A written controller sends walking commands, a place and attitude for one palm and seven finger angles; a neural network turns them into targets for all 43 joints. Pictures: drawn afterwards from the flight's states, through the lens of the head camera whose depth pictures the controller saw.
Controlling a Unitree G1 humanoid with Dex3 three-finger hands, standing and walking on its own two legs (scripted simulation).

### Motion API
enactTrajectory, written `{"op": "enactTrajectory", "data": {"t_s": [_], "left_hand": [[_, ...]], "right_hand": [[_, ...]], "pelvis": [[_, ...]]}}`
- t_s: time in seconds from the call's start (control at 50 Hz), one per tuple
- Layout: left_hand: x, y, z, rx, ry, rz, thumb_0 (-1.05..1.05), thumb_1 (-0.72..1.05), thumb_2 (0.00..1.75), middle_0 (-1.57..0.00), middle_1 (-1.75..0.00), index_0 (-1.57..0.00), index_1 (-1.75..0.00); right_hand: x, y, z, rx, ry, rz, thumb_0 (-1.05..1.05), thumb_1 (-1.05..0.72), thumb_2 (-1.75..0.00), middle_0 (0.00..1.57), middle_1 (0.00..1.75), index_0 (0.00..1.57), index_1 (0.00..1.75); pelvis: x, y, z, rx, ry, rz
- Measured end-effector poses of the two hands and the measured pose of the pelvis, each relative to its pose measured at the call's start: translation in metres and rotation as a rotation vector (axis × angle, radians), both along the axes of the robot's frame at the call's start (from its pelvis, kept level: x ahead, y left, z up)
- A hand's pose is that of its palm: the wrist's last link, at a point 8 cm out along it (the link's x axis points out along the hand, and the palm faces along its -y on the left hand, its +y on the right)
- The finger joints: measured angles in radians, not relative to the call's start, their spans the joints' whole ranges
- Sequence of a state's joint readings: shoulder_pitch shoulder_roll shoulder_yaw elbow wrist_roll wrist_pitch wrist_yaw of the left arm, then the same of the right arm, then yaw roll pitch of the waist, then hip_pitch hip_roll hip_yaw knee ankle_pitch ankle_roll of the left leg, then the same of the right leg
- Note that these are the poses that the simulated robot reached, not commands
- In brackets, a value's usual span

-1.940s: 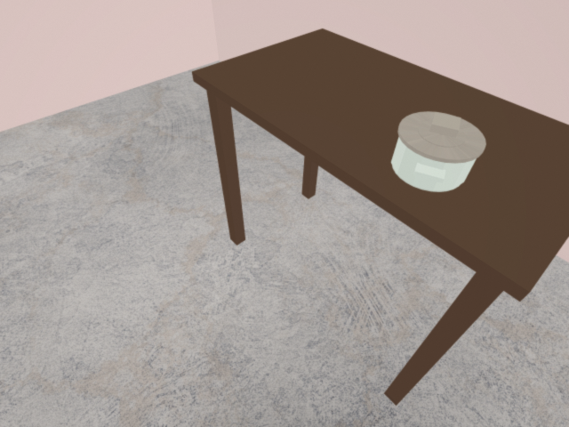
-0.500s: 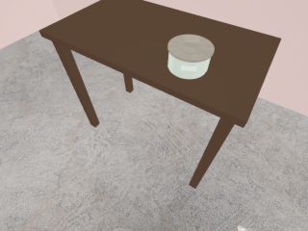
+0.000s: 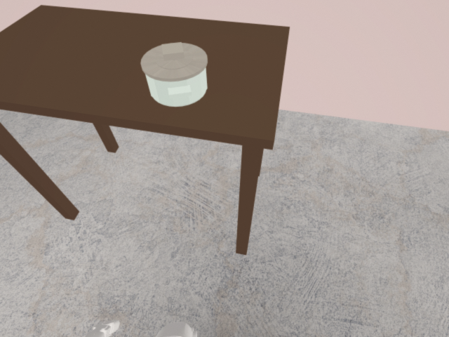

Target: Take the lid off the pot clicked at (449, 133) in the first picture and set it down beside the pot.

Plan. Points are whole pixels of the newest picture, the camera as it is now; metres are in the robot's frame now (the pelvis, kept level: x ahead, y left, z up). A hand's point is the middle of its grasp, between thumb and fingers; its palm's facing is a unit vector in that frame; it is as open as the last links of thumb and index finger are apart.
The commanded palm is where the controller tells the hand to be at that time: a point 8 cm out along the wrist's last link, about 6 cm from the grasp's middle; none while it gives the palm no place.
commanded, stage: turn to face it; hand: left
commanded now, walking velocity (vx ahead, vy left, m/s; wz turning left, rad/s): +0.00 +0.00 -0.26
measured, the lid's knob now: (172, 51) +0.70 +0.16 +0.13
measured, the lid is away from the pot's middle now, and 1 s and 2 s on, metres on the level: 0.00 0.00 0.00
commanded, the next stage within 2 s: take the last steps up to it in 0.10 s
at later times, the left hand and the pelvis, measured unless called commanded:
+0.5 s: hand out of the picture +0.11 +0.18 -0.16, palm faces -0.08 -0.98 -0.20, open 7.3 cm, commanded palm none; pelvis +0.03 +0.00 +0.01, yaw -6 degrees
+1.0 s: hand (116, 329) +0.16 +0.24 -0.17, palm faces -0.05 -0.98 -0.20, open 7.3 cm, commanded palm none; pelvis +0.14 +0.06 +0.01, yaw -6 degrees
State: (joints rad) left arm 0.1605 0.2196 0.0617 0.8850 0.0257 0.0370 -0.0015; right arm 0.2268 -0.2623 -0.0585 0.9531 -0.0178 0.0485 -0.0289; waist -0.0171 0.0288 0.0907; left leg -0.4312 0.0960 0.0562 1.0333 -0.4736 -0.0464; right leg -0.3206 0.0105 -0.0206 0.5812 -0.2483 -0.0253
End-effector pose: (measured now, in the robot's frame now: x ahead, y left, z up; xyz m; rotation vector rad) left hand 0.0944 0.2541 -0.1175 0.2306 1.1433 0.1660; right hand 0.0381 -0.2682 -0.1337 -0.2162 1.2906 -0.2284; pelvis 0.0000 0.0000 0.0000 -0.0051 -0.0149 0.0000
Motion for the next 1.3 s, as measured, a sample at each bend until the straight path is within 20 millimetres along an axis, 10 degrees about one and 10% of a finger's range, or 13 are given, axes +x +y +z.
{"op": "enactTrajectory", "data": {"t_s": [0.3, 0.48, 0.7, 0.84, 1.1, 1.3], "left_hand": [[0.019, -0.009, -0.014, -0.098, 0.058, -0.110, 0.00, 0.91, 0.89, -0.20, -0.30, -0.20, -0.30], [0.012, -0.030, -0.012, -0.070, 0.070, -0.098, 0.00, 0.92, 0.89, -0.20, -0.30, -0.20, -0.30], [-0.045, 0.000, -0.011, -0.065, 0.283, 0.042, 0.00, 0.92, 0.89, -0.20, -0.30, -0.20, -0.30], [-0.033, 0.034, -0.038, -0.084, 0.395, 0.067, 0.00, 0.91, 0.89, -0.20, -0.30, -0.20, -0.30], [0.106, 0.025, -0.016, -0.033, 0.161, -0.045, 0.00, 0.93, 0.89, -0.20, -0.30, -0.20, -0.30], [0.129, 0.001, -0.002, -0.005, 0.078, -0.070, 0.00, 0.92, 0.89, -0.20, -0.30, -0.20, -0.30]], "right_hand": [[-0.072, 0.050, 0.018, 0.018, 0.059, -0.137, 0.00, -0.91, -0.89, 0.20, 0.30, 0.20, 0.29], [-0.089, 0.056, -0.006, 0.120, 0.150, -0.182, 0.00, -0.90, -0.89, 0.20, 0.30, 0.20, 0.29], [0.025, 0.053, 0.008, 0.090, 0.044, -0.083, 0.00, -0.91, -0.89, 0.20, 0.29, 0.20, 0.29], [0.108, 0.076, 0.001, 0.024, -0.077, -0.017, 0.00, -0.91, -0.89, 0.20, 0.29, 0.20, 0.29], [0.137, 0.089, -0.003, 0.081, -0.058, -0.085, 0.00, -0.93, -0.89, 0.20, 0.30, 0.20, 0.29], [0.121, 0.059, -0.011, 0.099, 0.013, -0.128, 0.00, -0.91, -0.89, 0.20, 0.29, 0.20, 0.29]], "pelvis": [[0.003, 0.018, 0.010, -0.006, 0.019, -0.112], [0.024, 0.004, 0.004, 0.001, 0.005, -0.117], [0.074, 0.025, 0.013, 0.009, 0.006, -0.077], [0.112, 0.058, -0.009, 0.009, 0.003, -0.086], [0.141, 0.050, 0.004, 0.035, 0.008, -0.109], [0.139, 0.029, 0.007, 0.032, 0.011, -0.096]]}}
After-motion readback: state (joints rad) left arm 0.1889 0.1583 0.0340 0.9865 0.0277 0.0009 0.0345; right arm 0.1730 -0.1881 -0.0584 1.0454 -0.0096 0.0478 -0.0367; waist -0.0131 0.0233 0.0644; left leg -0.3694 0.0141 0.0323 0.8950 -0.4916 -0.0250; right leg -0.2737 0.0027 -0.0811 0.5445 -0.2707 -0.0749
